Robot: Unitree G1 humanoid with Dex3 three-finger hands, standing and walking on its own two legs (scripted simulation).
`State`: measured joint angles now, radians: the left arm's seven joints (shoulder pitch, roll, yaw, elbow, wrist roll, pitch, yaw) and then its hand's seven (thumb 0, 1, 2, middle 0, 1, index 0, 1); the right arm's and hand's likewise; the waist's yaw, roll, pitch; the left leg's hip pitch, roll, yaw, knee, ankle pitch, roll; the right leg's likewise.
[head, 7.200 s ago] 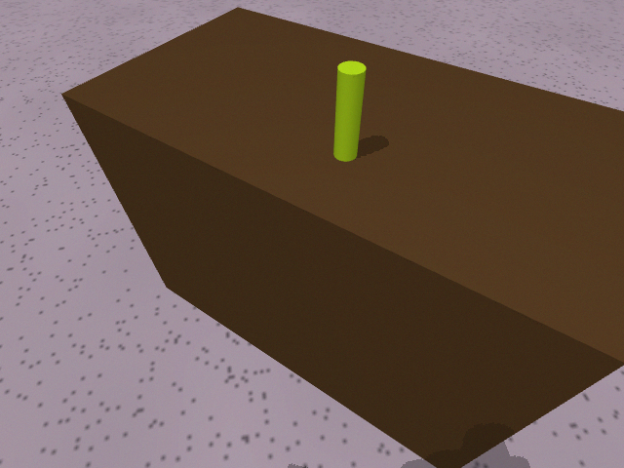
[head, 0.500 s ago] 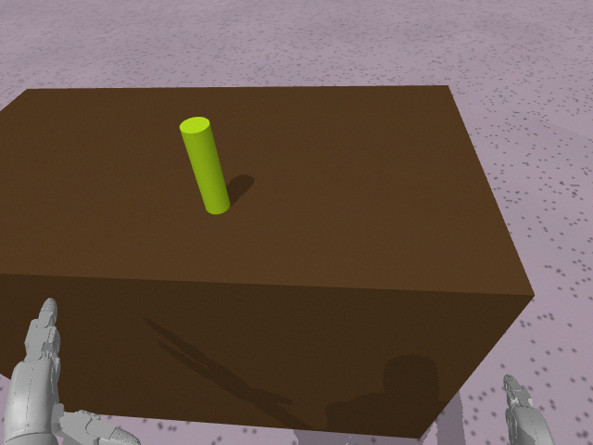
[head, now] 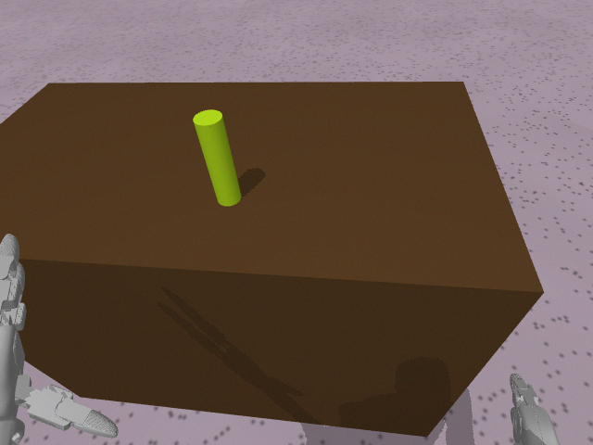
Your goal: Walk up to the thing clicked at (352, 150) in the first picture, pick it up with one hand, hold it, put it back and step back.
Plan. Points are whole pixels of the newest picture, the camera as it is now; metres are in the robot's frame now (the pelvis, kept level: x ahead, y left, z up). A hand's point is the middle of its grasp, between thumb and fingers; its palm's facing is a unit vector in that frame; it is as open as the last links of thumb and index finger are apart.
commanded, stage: rise first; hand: left
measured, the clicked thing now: (219, 161) +0.52 +0.17 +0.11
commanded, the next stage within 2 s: go down in 0.62 s
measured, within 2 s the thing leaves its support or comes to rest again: neither
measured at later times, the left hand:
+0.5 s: hand (42, 323) +0.19 +0.26 +0.18, palm faces +0.39 -0.80 -0.46, open 17.8 cm
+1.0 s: hand (32, 301) +0.20 +0.26 +0.20, palm faces +0.42 -0.81 -0.41, open 17.7 cm
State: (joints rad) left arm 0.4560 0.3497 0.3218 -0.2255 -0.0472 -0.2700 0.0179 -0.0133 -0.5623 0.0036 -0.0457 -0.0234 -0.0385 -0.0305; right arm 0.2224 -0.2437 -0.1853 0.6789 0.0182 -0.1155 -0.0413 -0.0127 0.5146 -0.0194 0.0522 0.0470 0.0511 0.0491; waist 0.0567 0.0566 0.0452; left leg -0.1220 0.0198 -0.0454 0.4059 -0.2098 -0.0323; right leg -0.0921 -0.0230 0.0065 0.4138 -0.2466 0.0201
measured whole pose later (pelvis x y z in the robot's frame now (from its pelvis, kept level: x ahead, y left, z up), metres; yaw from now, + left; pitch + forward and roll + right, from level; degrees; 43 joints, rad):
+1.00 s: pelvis +0.00 +0.00 -0.01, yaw +0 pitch -4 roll +0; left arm 0.28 0.37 0.45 -0.23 -0.08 -0.42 -0.06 -0.01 -0.61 0.06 -0.07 -0.07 -0.06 -0.08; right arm 0.22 -0.23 -0.20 0.66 0.01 -0.08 -0.02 -0.01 0.50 -0.05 0.05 0.05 0.05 0.05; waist 0.05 0.04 0.01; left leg -0.18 0.02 -0.05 0.50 -0.25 -0.03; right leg -0.15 -0.03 0.00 0.51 -0.29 0.02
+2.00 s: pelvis +0.00 +0.01 -0.01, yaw +0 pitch +2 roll +0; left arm -0.43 0.62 0.53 0.55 -0.22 0.03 -0.46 -0.01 -0.57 0.08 -0.04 -0.04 -0.04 -0.05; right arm 0.20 -0.22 -0.03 0.73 0.03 -0.17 -0.12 -0.01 0.52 -0.05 0.05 0.05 0.05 0.05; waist 0.00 0.03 -0.07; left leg -0.29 0.02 -0.04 0.52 -0.26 -0.02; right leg -0.25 -0.03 0.01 0.49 -0.27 0.03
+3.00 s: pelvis +0.01 +0.02 -0.01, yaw -1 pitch +7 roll -1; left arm -0.71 0.79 0.52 0.94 -0.19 0.10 -0.58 -0.02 -0.59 0.07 -0.04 -0.05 -0.04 -0.05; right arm 0.20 -0.23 0.03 0.72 0.02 -0.20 -0.16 -0.01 0.52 -0.05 0.05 0.05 0.05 0.05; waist -0.05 0.01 -0.12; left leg -0.39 0.02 -0.03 0.55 -0.28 -0.01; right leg -0.33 -0.02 0.02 0.48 -0.27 0.04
